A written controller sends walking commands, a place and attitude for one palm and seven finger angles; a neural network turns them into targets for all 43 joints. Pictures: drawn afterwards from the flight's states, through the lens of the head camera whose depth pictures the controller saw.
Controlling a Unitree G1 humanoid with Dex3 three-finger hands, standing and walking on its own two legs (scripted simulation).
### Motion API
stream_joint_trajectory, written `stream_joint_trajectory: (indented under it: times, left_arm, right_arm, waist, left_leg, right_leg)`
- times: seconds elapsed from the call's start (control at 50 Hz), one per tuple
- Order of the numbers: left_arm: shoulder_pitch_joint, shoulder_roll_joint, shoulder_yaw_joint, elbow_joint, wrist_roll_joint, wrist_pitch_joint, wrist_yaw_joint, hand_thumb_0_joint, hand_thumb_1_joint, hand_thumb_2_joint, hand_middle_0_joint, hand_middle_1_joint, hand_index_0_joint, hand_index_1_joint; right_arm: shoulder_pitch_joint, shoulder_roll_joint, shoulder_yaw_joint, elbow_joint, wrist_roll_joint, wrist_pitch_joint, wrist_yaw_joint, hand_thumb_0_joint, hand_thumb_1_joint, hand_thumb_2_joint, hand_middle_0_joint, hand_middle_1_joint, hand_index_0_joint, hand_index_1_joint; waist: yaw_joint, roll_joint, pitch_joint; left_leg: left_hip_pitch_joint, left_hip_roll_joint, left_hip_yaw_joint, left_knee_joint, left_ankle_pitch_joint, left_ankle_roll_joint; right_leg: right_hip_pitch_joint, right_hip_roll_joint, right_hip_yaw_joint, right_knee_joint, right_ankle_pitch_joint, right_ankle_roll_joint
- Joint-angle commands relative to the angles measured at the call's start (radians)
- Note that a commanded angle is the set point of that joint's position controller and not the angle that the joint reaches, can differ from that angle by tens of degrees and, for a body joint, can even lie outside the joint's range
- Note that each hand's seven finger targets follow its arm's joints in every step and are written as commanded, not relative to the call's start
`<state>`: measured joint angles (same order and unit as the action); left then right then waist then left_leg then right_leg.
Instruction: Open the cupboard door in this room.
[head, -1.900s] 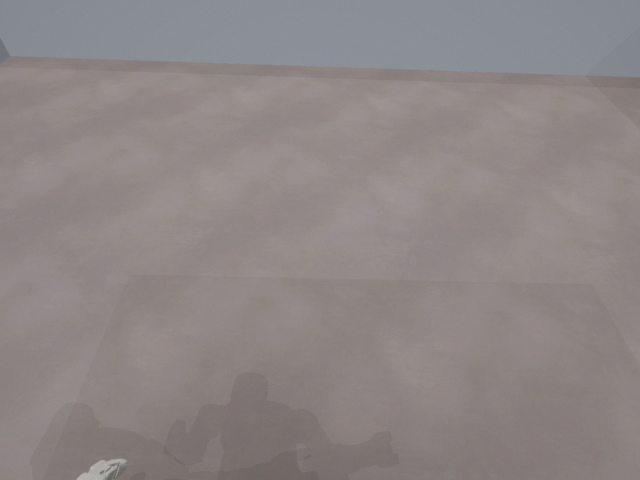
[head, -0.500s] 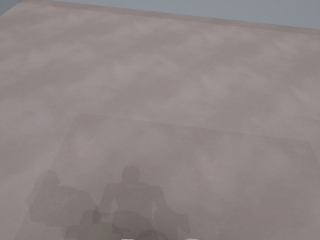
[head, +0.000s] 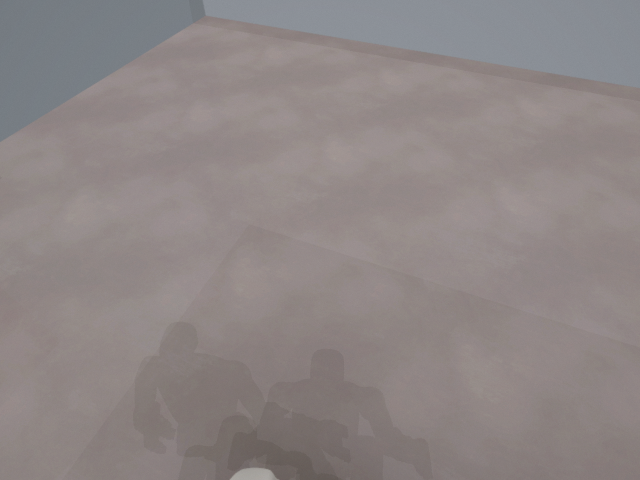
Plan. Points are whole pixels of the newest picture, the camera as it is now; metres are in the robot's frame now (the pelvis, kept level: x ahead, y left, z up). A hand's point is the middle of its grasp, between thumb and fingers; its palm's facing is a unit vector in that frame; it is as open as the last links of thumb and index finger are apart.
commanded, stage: turn or walk to find it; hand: left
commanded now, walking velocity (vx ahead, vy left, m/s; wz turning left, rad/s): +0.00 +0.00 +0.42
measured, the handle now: out of the picture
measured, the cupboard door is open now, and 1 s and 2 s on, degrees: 0 0 0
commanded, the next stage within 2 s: stand and wait in 0.92 s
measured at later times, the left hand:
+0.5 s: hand out of the picture -0.01 +0.27 -0.16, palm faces +0.22 -0.94 -0.25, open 7.4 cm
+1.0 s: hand out of the picture -0.11 +0.21 -0.16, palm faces +0.42 -0.88 -0.23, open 7.4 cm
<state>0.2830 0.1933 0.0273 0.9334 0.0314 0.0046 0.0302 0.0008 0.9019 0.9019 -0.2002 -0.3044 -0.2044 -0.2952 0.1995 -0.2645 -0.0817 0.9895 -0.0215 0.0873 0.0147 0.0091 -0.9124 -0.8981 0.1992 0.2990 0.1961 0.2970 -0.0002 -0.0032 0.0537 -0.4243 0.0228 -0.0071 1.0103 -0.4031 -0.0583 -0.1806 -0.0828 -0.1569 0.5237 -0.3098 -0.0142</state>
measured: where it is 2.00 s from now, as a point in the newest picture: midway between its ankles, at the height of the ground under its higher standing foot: outside the picture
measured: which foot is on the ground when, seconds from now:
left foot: up 0.00-0.10, down 0.12-0.66, up 0.68-1.00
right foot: down 0.00-0.12, up 0.14-0.64, down 0.66-1.00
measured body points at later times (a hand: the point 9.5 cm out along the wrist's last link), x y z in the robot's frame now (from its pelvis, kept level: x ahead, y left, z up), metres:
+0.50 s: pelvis -0.05 +0.05 +0.00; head -0.04 +0.07 +0.45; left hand -0.02 +0.32 -0.14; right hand +0.05 -0.18 -0.13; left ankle -0.02 +0.13 -0.74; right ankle -0.03 -0.11 -0.68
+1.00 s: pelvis -0.09 +0.02 +0.00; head -0.07 +0.02 +0.45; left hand -0.13 +0.25 -0.15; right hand +0.05 -0.21 -0.15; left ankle -0.15 +0.15 -0.69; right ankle -0.05 -0.09 -0.74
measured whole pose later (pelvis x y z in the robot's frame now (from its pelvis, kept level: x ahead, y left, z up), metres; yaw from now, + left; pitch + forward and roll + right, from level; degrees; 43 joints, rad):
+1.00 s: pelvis -0.09 +0.02 +0.00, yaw +24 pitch -1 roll +1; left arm 0.25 0.17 0.04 0.94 0.03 0.01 0.03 0.00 0.90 0.90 -0.20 -0.30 -0.21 -0.30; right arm 0.23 -0.24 -0.08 1.01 -0.02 0.08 0.01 0.01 -0.91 -0.90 0.20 0.30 0.20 0.30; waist 0.00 -0.01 0.06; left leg -0.38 0.04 0.00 0.90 -0.43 -0.06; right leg -0.19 -0.10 -0.18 0.52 -0.29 0.00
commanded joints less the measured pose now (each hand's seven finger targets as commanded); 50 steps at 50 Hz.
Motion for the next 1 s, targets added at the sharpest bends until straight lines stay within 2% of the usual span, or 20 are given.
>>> stream_joint_trajectory:
  times: [0.0,0.06,0.08,0.1,0.12,0.14,0.16,0.24,0.42,0.48,0.56,0.6,0.62,0.64,0.66,0.68,0.72,0.76,0.86,0.98]
  left_arm:
    - [0.055,0.237,0.064,-0.045,0.006,-0.007,0.011,0.0,0.9,0.9,-0.2,-0.3,-0.2,-0.3]
    - [0.028,0.239,0.069,-0.034,-0.004,-0.001,0.007,0.0,0.9,0.9,-0.2,-0.3,-0.2,-0.3]
    - [0.027,0.215,0.063,-0.038,-0.013,0.005,0.004,0.0,0.9,0.9,-0.2,-0.3,-0.2,-0.3]
    - [0.035,0.149,0.053,-0.071,-0.022,0.011,-0.002,0.0,0.9,0.9,-0.2,-0.3,-0.2,-0.3]
    - [-0.015,0.123,0.036,-0.091,-0.013,0.021,0.003,0.0,0.9,0.9,-0.2,-0.3,-0.2,-0.3]
    - [-0.033,0.139,0.042,-0.085,-0.01,0.03,0.003,0.0,0.9,0.9,-0.2,-0.3,-0.2,-0.3]
    - [-0.059,0.128,0.045,-0.067,-0.009,0.037,0.005,0.0,0.9,0.9,-0.2,-0.3,-0.2,-0.3]
    - [-0.024,0.133,0.054,-0.026,-0.012,0.034,-0.014,0.0,0.9,0.9,-0.2,-0.3,-0.2,-0.3]
    - [-0.1,0.113,0.057,-0.06,-0.014,0.04,-0.008,0.0,0.9,0.9,-0.2,-0.3,-0.2,-0.3]
    - [-0.115,0.104,0.053,-0.075,-0.015,0.035,-0.007,0.0,0.9,0.9,-0.2,-0.3,-0.2,-0.3]
    - [-0.045,0.093,0.051,-0.073,-0.023,0.027,0.001,0.0,0.9,0.9,-0.2,-0.3,-0.2,-0.3]
    - [0.005,0.108,0.057,-0.062,-0.023,0.017,0.004,0.0,0.9,0.9,-0.2,-0.3,-0.2,-0.3]
    - [0.031,0.15,0.066,-0.062,-0.015,0.009,0.009,0.0,0.9,0.9,-0.2,-0.3,-0.2,-0.3]
    - [0.033,0.24,0.084,-0.071,0.001,0.002,0.016,0.0,0.9,0.9,-0.2,-0.3,-0.2,-0.3]
    - [-0.009,0.259,0.078,-0.097,-0.007,0.007,0.016,0.0,0.9,0.9,-0.2,-0.3,-0.2,-0.3]
    - [-0.072,0.214,0.076,-0.111,-0.011,0.007,0.021,0.0,0.9,0.9,-0.2,-0.3,-0.2,-0.3]
    - [-0.145,0.169,0.058,-0.118,-0.013,-0.004,0.014,0.0,0.9,0.9,-0.2,-0.3,-0.2,-0.3]
    - [-0.125,0.144,0.049,-0.109,-0.014,-0.013,0.01,0.0,0.9,0.9,-0.2,-0.3,-0.2,-0.3]
    - [-0.023,0.165,0.055,-0.067,-0.006,-0.014,0.01,0.0,0.9,0.9,-0.2,-0.3,-0.2,-0.3]
    - [0.034,0.204,0.067,-0.018,0.006,-0.008,0.007,0.0,0.9,0.9,-0.2,-0.3,-0.2,-0.3]
  right_arm:
    - [-0.098,-0.029,0.01,-0.108,0.015,-0.044,-0.001,0.0,-0.9,-0.9,0.2,0.3,0.2,0.3]
    - [-0.011,-0.046,0.009,-0.084,0.015,-0.06,-0.006,0.0,-0.9,-0.9,0.2,0.3,0.2,0.3]
    - [0.035,-0.09,0.001,-0.075,0.014,-0.071,-0.004,0.0,-0.9,-0.9,0.2,0.3,0.2,0.3]
    - [0.066,-0.192,-0.022,-0.078,0.005,-0.08,-0.009,0.0,-0.9,-0.9,0.2,0.3,0.2,0.3]
    - [0.11,-0.235,-0.032,-0.064,0.012,-0.071,-0.017,0.0,-0.9,-0.9,0.2,0.3,0.2,0.3]
    - [0.1,-0.212,-0.028,-0.061,0.007,-0.067,-0.022,0.0,-0.9,-0.9,0.2,0.3,0.2,0.3]
    - [0.072,-0.173,-0.017,-0.059,0.005,-0.075,-0.033,0.0,-0.9,-0.9,0.2,0.3,0.2,0.3]
    - [-0.015,-0.128,0.0,-0.092,0.007,-0.081,-0.038,0.0,-0.9,-0.9,0.2,0.3,0.2,0.3]
    - [0.042,-0.126,-0.015,-0.091,-0.001,-0.072,-0.033,0.0,-0.9,-0.9,0.2,0.3,0.2,0.3]
    - [0.056,-0.13,-0.021,-0.09,-0.005,-0.068,-0.031,0.0,-0.9,-0.9,0.2,0.3,0.2,0.3]
    - [0.032,-0.134,-0.027,-0.099,-0.007,-0.061,-0.025,0.0,-0.9,-0.9,0.2,0.3,0.2,0.3]
    - [0.021,-0.116,-0.027,-0.104,0.0,-0.058,-0.02,0.0,-0.9,-0.9,0.2,0.3,0.2,0.3]
    - [0.03,-0.078,-0.025,-0.11,0.006,-0.056,-0.015,0.0,-0.9,-0.9,0.2,0.3,0.2,0.3]
    - [0.043,-0.016,-0.014,-0.13,0.012,-0.057,-0.013,0.0,-0.9,-0.9,0.2,0.3,0.2,0.3]
    - [0.018,-0.061,-0.026,-0.137,-0.002,-0.054,-0.017,0.0,-0.9,-0.9,0.2,0.3,0.2,0.3]
    - [0.014,-0.076,-0.034,-0.13,-0.005,-0.042,-0.012,0.0,-0.9,-0.9,0.2,0.3,0.2,0.3]
    - [0.059,-0.058,-0.033,-0.078,-0.005,-0.028,-0.002,0.0,-0.9,-0.9,0.2,0.3,0.2,0.3]
    - [0.089,-0.038,-0.027,-0.059,-0.004,-0.028,0.002,0.0,-0.9,-0.9,0.2,0.3,0.2,0.3]
    - [0.013,-0.027,-0.017,-0.072,-0.002,-0.025,0.0,0.0,-0.9,-0.9,0.2,0.3,0.2,0.3]
    - [-0.031,0.006,0.008,-0.076,0.014,-0.049,-0.009,0.0,-0.9,-0.9,0.2,0.3,0.2,0.3]
  waist:
    - [0.049,-0.198,-0.042]
    - [0.0,-0.168,-0.1]
    - [-0.024,-0.045,-0.138]
    - [-0.037,0.254,-0.156]
    - [-0.058,0.293,-0.156]
    - [-0.053,0.181,-0.131]
    - [-0.049,0.252,-0.105]
    - [-0.005,0.13,-0.051]
    - [-0.032,0.124,-0.027]
    - [-0.039,0.129,-0.049]
    - [-0.005,0.141,-0.086]
    - [0.022,0.109,-0.102]
    - [0.032,-0.001,-0.112]
    - [0.036,-0.265,-0.098]
    - [0.042,-0.261,-0.063]
    - [0.012,-0.18,-0.039]
    - [-0.033,-0.137,0.014]
    - [-0.037,-0.119,0.015]
    - [0.013,-0.156,0.018]
    - [0.044,-0.209,-0.047]
  left_leg:
    - [0.012,-0.004,0.067,-0.226,-0.069,0.007]
    - [0.194,-0.019,0.091,-0.512,0.121,0.025]
    - [0.347,0.031,0.036,-0.635,0.284,0.041]
    - [0.495,0.29,-0.284,-0.67,0.611,0.138]
    - [0.448,0.389,-0.349,-0.656,0.852,0.24]
    - [0.404,0.376,-0.263,-0.644,0.819,0.264]
    - [0.34,0.304,-0.25,-0.669,0.748,0.23]
    - [0.284,0.207,-0.175,-0.691,0.574,0.204]
    - [0.239,0.203,-0.318,-0.752,0.278,0.24]
    - [0.237,0.195,-0.367,-0.734,0.3,0.246]
    - [0.173,0.168,-0.383,-0.696,0.319,0.226]
    - [0.062,0.115,-0.349,-0.648,0.249,0.173]
    - [-0.045,0.048,-0.283,-0.55,0.145,0.119]
    - [-0.226,-0.085,-0.102,-0.308,-0.038,0.046]
    - [-0.189,-0.086,-0.065,-0.098,-0.14,0.036]
    - [-0.153,-0.054,-0.092,0.027,-0.098,0.039]
    - [-0.131,-0.031,-0.063,0.154,0.008,0.025]
    - [-0.135,-0.021,-0.031,0.187,0.06,0.009]
    - [-0.129,0.008,0.003,0.066,0.018,-0.016]
    - [0.049,-0.007,0.069,-0.3,-0.056,0.005]
  right_leg:
    - [0.081,-0.263,0.179,-0.109,0.532,-0.143]
    - [0.043,-0.23,0.105,0.014,0.531,-0.066]
    - [-0.05,-0.192,0.055,0.142,0.415,-0.015]
    - [-0.319,-0.057,-0.004,0.341,-0.089,0.067]
    - [-0.365,-0.017,0.069,0.478,-0.351,0.081]
    - [-0.355,-0.035,0.113,0.559,-0.306,0.071]
    - [-0.355,-0.036,0.148,0.574,-0.245,0.077]
    - [-0.349,-0.023,0.138,0.615,-0.081,0.092]
    - [-0.303,0.001,0.147,0.41,-0.105,0.101]
    - [-0.25,0.028,0.147,0.312,-0.129,0.088]
    - [-0.097,0.062,0.139,0.115,-0.078,0.066]
    - [0.077,0.057,0.13,-0.092,0.058,0.058]
    - [0.188,-0.037,0.213,-0.206,0.04,0.026]
    - [0.244,-0.295,0.494,-0.3,-0.048,-0.069]
    - [0.066,-0.398,0.522,-0.319,0.017,-0.135]
    - [-0.022,-0.362,0.44,-0.319,0.026,-0.151]
    - [-0.077,-0.239,0.305,-0.285,0.09,-0.108]
    - [-0.049,-0.199,0.212,-0.248,0.19,-0.094]
    - [0.025,-0.23,0.189,-0.225,0.275,-0.117]
    - [0.08,-0.251,0.177,-0.112,0.534,-0.131]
